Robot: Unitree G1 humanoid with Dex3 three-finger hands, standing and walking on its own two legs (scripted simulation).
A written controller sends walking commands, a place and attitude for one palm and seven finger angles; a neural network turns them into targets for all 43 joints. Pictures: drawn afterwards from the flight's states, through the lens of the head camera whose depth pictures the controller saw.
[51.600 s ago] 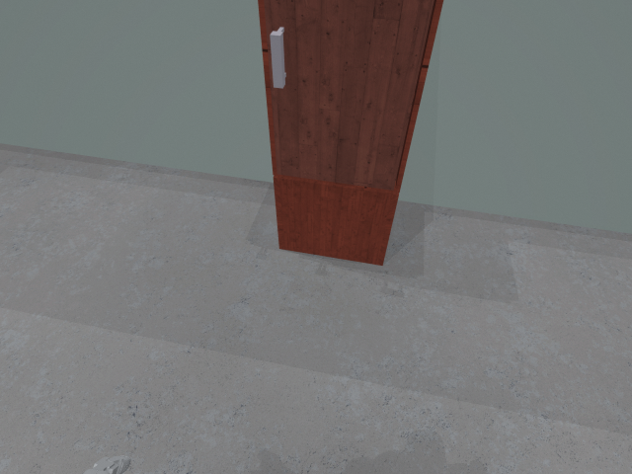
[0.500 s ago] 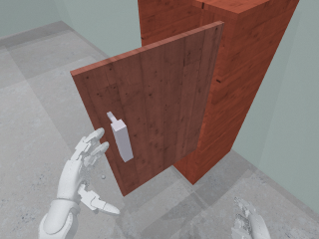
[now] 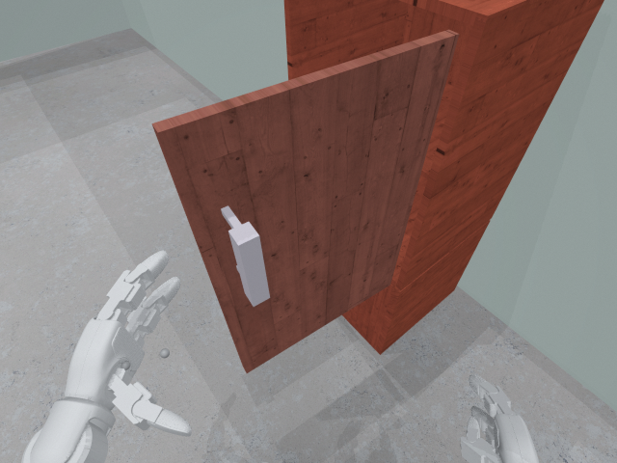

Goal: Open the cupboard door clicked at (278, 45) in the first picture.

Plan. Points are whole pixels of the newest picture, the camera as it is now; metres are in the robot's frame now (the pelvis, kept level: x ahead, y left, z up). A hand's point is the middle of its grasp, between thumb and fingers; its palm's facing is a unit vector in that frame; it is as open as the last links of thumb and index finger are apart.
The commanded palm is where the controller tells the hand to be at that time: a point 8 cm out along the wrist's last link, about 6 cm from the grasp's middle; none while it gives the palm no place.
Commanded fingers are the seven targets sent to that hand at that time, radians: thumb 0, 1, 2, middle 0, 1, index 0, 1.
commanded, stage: draw the hand back to the body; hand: left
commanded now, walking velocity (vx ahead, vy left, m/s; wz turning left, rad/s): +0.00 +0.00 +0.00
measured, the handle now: (243, 256) +0.35 +0.12 +0.10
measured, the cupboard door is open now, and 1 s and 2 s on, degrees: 84 84 84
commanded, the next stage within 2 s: step back with the hand held close in 1.54 s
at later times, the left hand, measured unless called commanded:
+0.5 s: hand (107, 352) +0.20 +0.21 +0.13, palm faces +0.02 -0.99 -0.11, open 16.1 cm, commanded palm +0.17 +0.27 +0.15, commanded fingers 0.00 -0.22 0.42 -0.16 -0.30 -0.16 -0.30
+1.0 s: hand (57, 301) +0.23 +0.26 +0.17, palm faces +0.39 -0.84 -0.38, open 11.1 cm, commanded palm +0.18 +0.30 +0.19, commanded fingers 0.00 0.65 0.80 -0.19 -0.30 -0.19 -0.30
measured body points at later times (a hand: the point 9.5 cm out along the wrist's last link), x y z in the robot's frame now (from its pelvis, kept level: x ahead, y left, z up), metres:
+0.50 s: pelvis +0.00 +0.02 +0.01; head -0.02 +0.01 +0.46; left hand +0.19 +0.27 +0.14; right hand +0.19 -0.20 -0.05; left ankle +0.03 +0.12 -0.70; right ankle -0.02 -0.10 -0.70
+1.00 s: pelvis +0.03 +0.01 +0.04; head +0.01 +0.00 +0.49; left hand +0.20 +0.30 +0.20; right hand +0.21 -0.20 -0.05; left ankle +0.03 +0.12 -0.70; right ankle -0.02 -0.10 -0.70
